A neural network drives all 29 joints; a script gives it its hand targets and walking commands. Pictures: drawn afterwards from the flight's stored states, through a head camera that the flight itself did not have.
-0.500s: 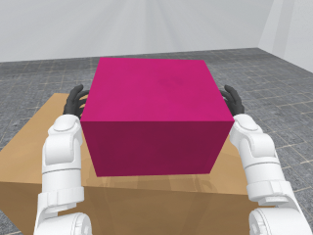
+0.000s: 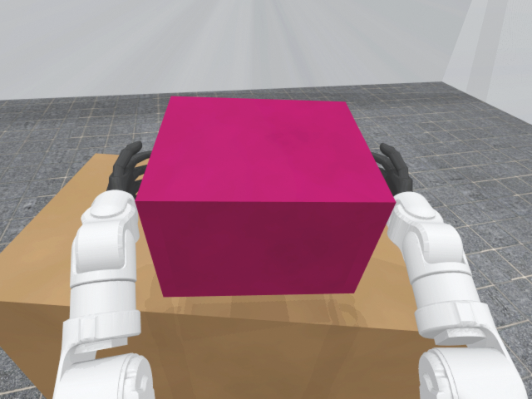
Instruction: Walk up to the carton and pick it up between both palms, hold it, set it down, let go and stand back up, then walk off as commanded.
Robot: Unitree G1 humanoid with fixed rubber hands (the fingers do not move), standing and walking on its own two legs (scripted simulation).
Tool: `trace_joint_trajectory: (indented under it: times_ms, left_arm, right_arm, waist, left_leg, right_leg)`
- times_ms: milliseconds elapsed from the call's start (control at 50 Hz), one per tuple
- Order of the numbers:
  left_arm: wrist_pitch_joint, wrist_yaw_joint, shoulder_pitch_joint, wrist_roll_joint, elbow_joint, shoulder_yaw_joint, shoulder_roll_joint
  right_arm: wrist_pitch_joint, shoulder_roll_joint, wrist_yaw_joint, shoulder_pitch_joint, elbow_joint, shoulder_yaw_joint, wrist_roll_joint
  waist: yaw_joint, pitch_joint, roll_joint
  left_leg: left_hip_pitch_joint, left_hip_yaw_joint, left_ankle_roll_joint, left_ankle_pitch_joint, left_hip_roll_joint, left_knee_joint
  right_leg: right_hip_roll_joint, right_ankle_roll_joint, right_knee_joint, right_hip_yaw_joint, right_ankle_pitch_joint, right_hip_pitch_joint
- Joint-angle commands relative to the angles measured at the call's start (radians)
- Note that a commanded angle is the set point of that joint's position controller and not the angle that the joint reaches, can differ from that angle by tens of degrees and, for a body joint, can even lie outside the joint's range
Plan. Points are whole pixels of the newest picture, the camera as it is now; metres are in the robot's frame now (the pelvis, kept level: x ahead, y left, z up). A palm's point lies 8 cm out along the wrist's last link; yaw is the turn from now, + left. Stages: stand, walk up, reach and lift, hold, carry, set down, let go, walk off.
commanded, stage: hold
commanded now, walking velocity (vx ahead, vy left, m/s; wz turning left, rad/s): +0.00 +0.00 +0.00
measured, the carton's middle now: (260, 192) +0.41 +0.01 +0.16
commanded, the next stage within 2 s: none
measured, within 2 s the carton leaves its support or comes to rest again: neither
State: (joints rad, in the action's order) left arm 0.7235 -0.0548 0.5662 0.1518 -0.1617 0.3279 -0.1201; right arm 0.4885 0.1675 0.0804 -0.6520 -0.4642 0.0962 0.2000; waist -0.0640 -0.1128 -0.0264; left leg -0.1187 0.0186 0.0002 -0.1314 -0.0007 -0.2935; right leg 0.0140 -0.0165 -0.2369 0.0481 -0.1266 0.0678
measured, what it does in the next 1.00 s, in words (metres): stands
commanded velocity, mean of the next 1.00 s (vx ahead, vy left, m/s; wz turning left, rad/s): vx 0.00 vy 0.00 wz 0.00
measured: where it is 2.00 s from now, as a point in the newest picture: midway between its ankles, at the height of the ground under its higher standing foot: outside the picture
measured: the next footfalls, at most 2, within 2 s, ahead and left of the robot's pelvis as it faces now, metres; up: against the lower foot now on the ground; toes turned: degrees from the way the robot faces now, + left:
none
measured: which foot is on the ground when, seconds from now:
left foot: down 0.00-1.00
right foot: down 0.00-1.00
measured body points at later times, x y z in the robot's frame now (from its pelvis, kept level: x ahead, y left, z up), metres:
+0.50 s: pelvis +0.00 +0.00 +0.00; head -0.06 +0.02 +0.45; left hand +0.37 +0.21 +0.20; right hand +0.37 -0.18 +0.20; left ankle +0.02 +0.11 -0.75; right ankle +0.00 -0.11 -0.75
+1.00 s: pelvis +0.00 +0.00 +0.00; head -0.06 +0.02 +0.45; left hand +0.36 +0.21 +0.19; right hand +0.37 -0.19 +0.20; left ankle +0.02 +0.11 -0.75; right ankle +0.00 -0.11 -0.75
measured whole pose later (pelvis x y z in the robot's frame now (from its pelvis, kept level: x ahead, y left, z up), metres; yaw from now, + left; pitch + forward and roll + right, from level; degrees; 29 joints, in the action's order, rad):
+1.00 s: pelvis +0.00 +0.00 +0.00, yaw -1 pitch -3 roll -1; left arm 0.74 -0.06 0.54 0.17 -0.12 0.34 -0.10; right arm 0.50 0.18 0.09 -0.63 -0.44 0.07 0.22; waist -0.06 -0.10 -0.02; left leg -0.10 0.01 0.00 -0.13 0.00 -0.29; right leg 0.02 -0.01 -0.23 0.04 -0.13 0.05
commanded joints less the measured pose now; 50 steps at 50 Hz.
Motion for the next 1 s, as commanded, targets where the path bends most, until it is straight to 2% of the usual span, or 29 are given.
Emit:
trace_joint_trajectory:
  times_ms: [0, 20, 80, 100, 120, 180, 240, 280, 300, 320, 360, 400, 480, 500, 520, 600, 620, 680, 740, 760, 780, 820, 840, 860, 880, 920, 940, 960, 980]
  left_arm:
    - [-0.052, -0.156, 0.65, -0.15, 0.187, -0.467, 0.464]
    - [-0.058, -0.157, 0.697, -0.162, 0.197, -0.475, 0.474]
    - [-0.06, -0.162, 0.687, -0.159, 0.246, -0.474, 0.472]
    - [-0.058, -0.158, 0.682, -0.168, 0.228, -0.487, 0.474]
    - [-0.056, -0.159, 0.653, -0.153, 0.252, -0.462, 0.454]
    - [-0.049, -0.16, 0.643, -0.154, 0.193, -0.456, 0.444]
    - [-0.047, -0.167, 0.64, -0.155, 0.142, -0.438, 0.442]
    - [-0.056, -0.158, 0.691, -0.147, 0.185, -0.444, 0.465]
    - [-0.055, -0.158, 0.671, -0.17, 0.204, -0.454, 0.484]
    - [-0.057, -0.163, 0.691, -0.166, 0.13, -0.445, 0.465]
    - [-0.057, -0.162, 0.702, -0.172, 0.153, -0.477, 0.472]
    - [-0.054, -0.166, 0.686, -0.174, 0.152, -0.472, 0.472]
    - [-0.072, -0.152, 0.701, -0.199, 0.247, -0.512, 0.491]
    - [-0.069, -0.153, 0.67, -0.204, 0.227, -0.509, 0.485]
    - [-0.062, -0.154, 0.649, -0.183, 0.19, -0.477, 0.484]
    - [-0.042, -0.17, 0.586, -0.151, 0.176, -0.445, 0.457]
    - [-0.044, -0.17, 0.64, -0.153, 0.205, -0.453, 0.459]
    - [-0.047, -0.167, 0.664, -0.165, 0.175, -0.461, 0.468]
    - [-0.052, -0.152, 0.686, -0.184, 0.259, -0.491, 0.491]
    - [-0.053, -0.141, 0.686, -0.192, 0.268, -0.514, 0.501]
    - [-0.051, -0.139, 0.65, -0.193, 0.286, -0.499, 0.489]
    - [-0.045, -0.148, 0.634, -0.147, 0.168, -0.454, 0.46]
    - [-0.036, -0.155, 0.592, -0.126, 0.187, -0.423, 0.444]
    - [-0.031, -0.16, 0.592, -0.114, 0.169, -0.405, 0.425]
    - [-0.036, -0.168, 0.626, -0.124, 0.165, -0.41, 0.424]
    - [-0.043, -0.163, 0.625, -0.16, 0.226, -0.455, 0.461]
    - [-0.049, -0.165, 0.652, -0.149, 0.196, -0.44, 0.441]
    - [-0.053, -0.161, 0.683, -0.174, 0.264, -0.487, 0.475]
    - [-0.055, -0.154, 0.691, -0.192, 0.256, -0.499, 0.485]
  right_arm:
    - [-0.061, -0.463, -0.151, -0.742, 0.361, -0.346, 0.14]
    - [-0.06, -0.463, -0.15, -0.723, 0.315, -0.336, 0.122]
    - [-0.062, -0.481, -0.154, -0.71, 0.339, -0.348, 0.129]
    - [-0.06, -0.454, -0.158, -0.688, 0.313, -0.34, 0.137]
    - [-0.068, -0.477, -0.155, -0.715, 0.377, -0.372, 0.148]
    - [-0.072, -0.473, -0.152, -0.783, 0.41, -0.368, 0.135]
    - [-0.058, -0.49, -0.151, -0.749, 0.348, -0.348, 0.112]
    - [-0.055, -0.494, -0.161, -0.734, 0.293, -0.344, 0.127]
    - [-0.061, -0.494, -0.161, -0.754, 0.344, -0.359, 0.142]
    - [-0.055, -0.474, -0.159, -0.769, 0.31, -0.331, 0.105]
    - [-0.06, -0.462, -0.162, -0.735, 0.283, -0.305, 0.102]
    - [-0.059, -0.465, -0.157, -0.735, 0.296, -0.323, 0.087]
    - [-0.08, -0.51, -0.152, -0.773, 0.417, -0.376, 0.137]
    - [-0.066, -0.486, -0.147, -0.715, 0.374, -0.356, 0.123]
    - [-0.067, -0.469, -0.144, -0.735, 0.37, -0.356, 0.121]
    - [-0.047, -0.443, -0.144, -0.661, 0.311, -0.343, 0.118]
    - [-0.045, -0.447, -0.15, -0.691, 0.318, -0.348, 0.133]
    - [-0.05, -0.442, -0.161, -0.72, 0.303, -0.319, 0.11]
    - [-0.058, -0.476, -0.168, -0.732, 0.358, -0.375, 0.151]
    - [-0.069, -0.453, -0.165, -0.762, 0.412, -0.367, 0.153]
    - [-0.063, -0.461, -0.164, -0.736, 0.418, -0.377, 0.16]
    - [-0.052, -0.47, -0.157, -0.72, 0.328, -0.351, 0.135]
    - [-0.049, -0.458, -0.156, -0.689, 0.342, -0.366, 0.14]
    - [-0.045, -0.448, -0.159, -0.686, 0.326, -0.365, 0.145]
    - [-0.044, -0.463, -0.156, -0.698, 0.314, -0.36, 0.131]
    - [-0.054, -0.476, -0.154, -0.705, 0.373, -0.37, 0.155]
    - [-0.053, -0.467, -0.155, -0.712, 0.339, -0.351, 0.134]
    - [-0.059, -0.477, -0.156, -0.705, 0.363, -0.365, 0.147]
    - [-0.069, -0.476, -0.154, -0.773, 0.415, -0.364, 0.156]
  waist:
    - [-0.001, -0.323, 0.079]
    - [-0.016, -0.303, 0.092]
    - [-0.008, -0.341, 0.067]
    - [-0.016, -0.313, 0.089]
    - [0.018, -0.337, 0.072]
    - [0.021, -0.324, 0.049]
    - [0.017, -0.258, 0.006]
    - [0.023, -0.287, 0.061]
    - [0.025, -0.315, 0.039]
    - [0.005, -0.261, 0.025]
    - [-0.017, -0.296, 0.079]
    - [-0.016, -0.277, 0.047]
    - [-0.004, -0.428, 0.069]
    - [-0.028, -0.39, 0.06]
    - [-0.01, -0.343, 0.051]
    - [-0.019, -0.262, 0.052]
    - [-0.005, -0.265, 0.054]
    - [-0.012, -0.245, 0.051]
    - [0.01, -0.345, 0.085]
    - [-0.005, -0.367, 0.082]
    - [0.014, -0.373, 0.082]
    - [0.009, -0.275, 0.063]
    - [0.027, -0.27, 0.031]
    - [0.034, -0.245, 0.03]
    - [0.014, -0.237, 0.014]
    - [0.009, -0.322, 0.04]
    - [0.01, -0.284, 0.034]
    - [-0.003, -0.34, 0.073]
    - [0.003, -0.366, 0.062]
  left_leg:
    - [0.079, 0.001, -0.035, 0.269, 0.042, 0.001]
    - [0.079, 0.002, -0.037, 0.224, 0.036, 0.008]
    - [0.096, -0.006, -0.03, 0.207, 0.042, 0.015]
    - [0.1, 0.005, -0.043, 0.221, 0.033, 0.014]
    - [0.096, -0.007, -0.03, 0.26, 0.043, 0.005]
    - [0.065, -0.009, -0.013, 0.194, 0.046, 0.016]
    - [0.043, -0.018, 0.0, 0.135, 0.043, 0.032]
    - [0.07, -0.008, -0.014, 0.138, 0.038, 0.036]
    - [0.076, -0.008, -0.011, 0.154, 0.031, 0.029]
    - [0.048, -0.006, -0.009, 0.107, 0.038, 0.036]
    - [0.072, -0.003, -0.024, 0.112, 0.034, 0.036]
    - [0.068, -0.01, -0.021, 0.125, 0.034, 0.034]
    - [0.118, -0.012, -0.024, 0.228, 0.044, -0.006]
    - [0.107, 0.0, -0.032, 0.238, 0.037, 0.005]
    - [0.093, -0.004, -0.028, 0.229, 0.041, 0.006]
    - [0.069, -0.007, -0.032, 0.197, 0.041, 0.019]
    - [0.072, -0.002, -0.029, 0.201, 0.037, 0.026]
    - [0.061, 0.003, -0.033, 0.134, 0.021, 0.043]
    - [0.125, -0.001, -0.046, 0.278, 0.029, 0.006]
    - [0.145, 0.013, -0.052, 0.304, 0.025, -0.004]
    - [0.148, 0.005, -0.053, 0.362, 0.027, -0.015]
    - [0.082, -0.008, -0.03, 0.207, 0.045, 0.009]
    - [0.082, -0.013, -0.019, 0.254, 0.044, 0.01]
    - [0.074, -0.01, -0.008, 0.215, 0.043, 0.023]
    - [0.055, -0.013, -0.003, 0.183, 0.043, 0.025]
    - [0.089, -0.006, -0.014, 0.197, 0.042, 0.02]
    - [0.067, -0.012, -0.009, 0.176, 0.046, 0.029]
    - [0.104, 0.001, -0.026, 0.236, 0.033, 0.015]
    - [0.102, -0.006, -0.025, 0.231, 0.038, 0.008]
  right_leg:
    - [0.039, 0.017, -0.018, -0.035, 0.269, -0.153]
    - [0.027, 0.01, -0.014, -0.04, 0.233, -0.145]
    - [0.027, 0.017, -0.011, -0.036, 0.224, -0.151]
    - [0.03, 0.01, -0.01, -0.033, 0.211, -0.131]
    - [0.032, 0.021, -0.016, -0.035, 0.264, -0.169]
    - [0.026, 0.022, -0.005, -0.037, 0.211, -0.137]
    - [0.021, 0.022, 0.01, -0.038, 0.161, -0.122]
    - [0.026, 0.015, -0.001, -0.035, 0.144, -0.091]
    - [0.029, 0.015, 0.004, -0.035, 0.145, -0.101]
    - [0.025, 0.016, 0.014, -0.04, 0.123, -0.091]
    - [0.024, 0.008, 0.009, -0.035, 0.123, -0.071]
    - [0.026, 0.013, 0.001, -0.03, 0.157, -0.098]
    - [0.027, 0.02, -0.008, -0.038, 0.255, -0.152]
    - [0.026, 0.023, -0.005, -0.038, 0.278, -0.149]
    - [0.028, 0.02, -0.008, -0.04, 0.256, -0.14]
    - [0.028, 0.02, 0.0, -0.037, 0.228, -0.152]
    - [0.037, 0.016, -0.001, -0.032, 0.196, -0.133]
    - [0.031, 0.006, -0.001, -0.031, 0.118, -0.095]
    - [0.042, 0.005, -0.013, -0.03, 0.232, -0.119]
    - [0.053, 0.003, -0.014, -0.025, 0.241, -0.104]
    - [0.047, 0.004, -0.015, -0.032, 0.287, -0.13]
    - [0.031, 0.017, -0.001, -0.039, 0.208, -0.116]
    - [0.034, 0.026, -0.005, -0.035, 0.258, -0.154]
    - [0.031, 0.022, -0.001, -0.036, 0.226, -0.139]
    - [0.022, 0.025, 0.001, -0.048, 0.221, -0.145]
    - [0.031, 0.019, -0.006, -0.038, 0.225, -0.144]
    - [0.027, 0.021, 0.01, -0.04, 0.2, -0.132]
    - [0.032, 0.014, -0.015, -0.034, 0.247, -0.129]
    - [0.033, 0.018, -0.005, -0.037, 0.227, -0.118]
